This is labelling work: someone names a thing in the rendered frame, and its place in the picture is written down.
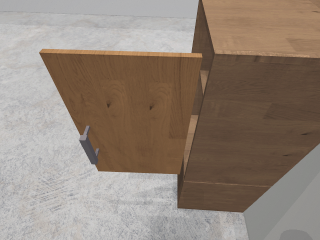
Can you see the cupboard door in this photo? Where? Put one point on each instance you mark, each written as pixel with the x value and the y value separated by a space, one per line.
pixel 138 104

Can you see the handle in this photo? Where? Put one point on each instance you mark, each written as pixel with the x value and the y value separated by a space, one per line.
pixel 88 148

